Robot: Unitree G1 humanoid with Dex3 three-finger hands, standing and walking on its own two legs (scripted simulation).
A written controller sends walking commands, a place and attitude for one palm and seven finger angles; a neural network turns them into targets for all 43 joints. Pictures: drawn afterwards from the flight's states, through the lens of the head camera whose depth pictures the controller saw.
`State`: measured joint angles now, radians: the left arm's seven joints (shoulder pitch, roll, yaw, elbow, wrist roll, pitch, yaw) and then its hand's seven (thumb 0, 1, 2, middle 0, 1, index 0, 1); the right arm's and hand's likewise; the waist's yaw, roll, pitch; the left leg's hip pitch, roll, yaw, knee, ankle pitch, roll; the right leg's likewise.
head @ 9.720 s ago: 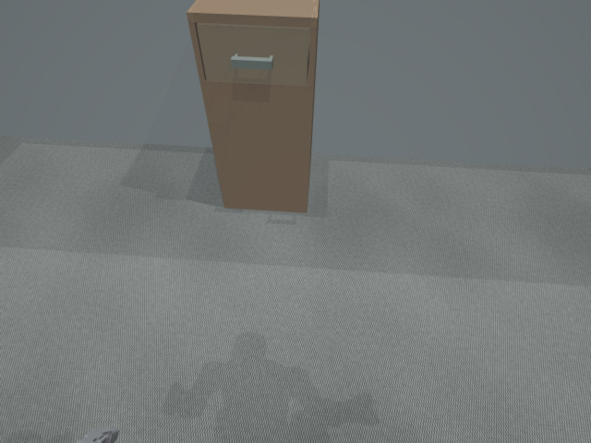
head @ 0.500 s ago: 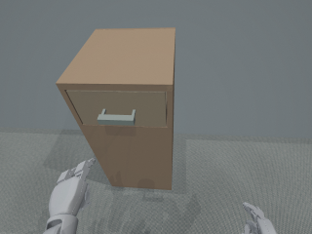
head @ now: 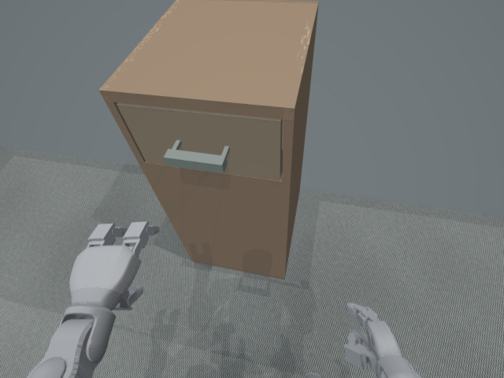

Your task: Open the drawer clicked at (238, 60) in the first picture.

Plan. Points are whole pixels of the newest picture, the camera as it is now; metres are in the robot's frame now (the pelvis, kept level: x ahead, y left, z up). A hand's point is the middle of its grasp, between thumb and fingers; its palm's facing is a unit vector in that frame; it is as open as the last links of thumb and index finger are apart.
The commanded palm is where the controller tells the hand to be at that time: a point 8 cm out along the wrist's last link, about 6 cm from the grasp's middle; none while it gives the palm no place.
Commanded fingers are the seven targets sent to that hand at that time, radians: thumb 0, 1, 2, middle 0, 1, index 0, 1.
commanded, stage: raise the hand with hooked fingers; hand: left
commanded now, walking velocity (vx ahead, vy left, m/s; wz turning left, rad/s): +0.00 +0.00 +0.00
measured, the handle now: (198, 153) +0.54 +0.19 -0.01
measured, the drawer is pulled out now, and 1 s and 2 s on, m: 0.00 0.00 0.00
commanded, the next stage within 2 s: move the hooked fingers above the handle in 1.12 s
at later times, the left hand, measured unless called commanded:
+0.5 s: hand (106, 236) +0.29 +0.26 +0.08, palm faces +0.05 -0.08 -1.00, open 13.4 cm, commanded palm +0.26 +0.27 +0.14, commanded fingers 0.00 -0.50 0.30 -0.30 -1.20 -0.30 -1.20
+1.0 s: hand (85, 212) +0.31 +0.29 +0.11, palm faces -0.02 -0.07 -1.00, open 13.8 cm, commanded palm +0.29 +0.29 +0.16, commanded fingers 0.00 -0.50 0.30 -0.30 -1.20 -0.30 -1.20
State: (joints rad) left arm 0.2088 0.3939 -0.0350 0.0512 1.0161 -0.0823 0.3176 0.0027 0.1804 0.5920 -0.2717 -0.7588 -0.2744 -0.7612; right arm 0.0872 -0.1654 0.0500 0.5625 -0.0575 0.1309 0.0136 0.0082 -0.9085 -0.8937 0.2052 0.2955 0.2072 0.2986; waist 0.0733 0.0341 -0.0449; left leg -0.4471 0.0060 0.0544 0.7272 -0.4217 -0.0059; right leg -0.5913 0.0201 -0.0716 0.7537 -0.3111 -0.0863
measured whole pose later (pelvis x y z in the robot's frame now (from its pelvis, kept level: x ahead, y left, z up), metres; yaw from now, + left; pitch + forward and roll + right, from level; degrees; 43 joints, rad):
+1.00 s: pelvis +0.01 +0.06 +0.03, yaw +0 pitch +3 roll +0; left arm -0.07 0.51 -0.02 0.05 0.92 -0.15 0.02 0.00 -0.49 0.30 -0.32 -1.20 -0.32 -1.20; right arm 0.18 -0.26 -0.01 0.61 -0.01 0.18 0.01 0.01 -0.91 -0.89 0.20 0.30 0.21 0.30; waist 0.08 0.07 0.01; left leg -0.20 -0.05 0.06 0.45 -0.30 0.06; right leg -0.33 -0.01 -0.05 0.46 -0.18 -0.01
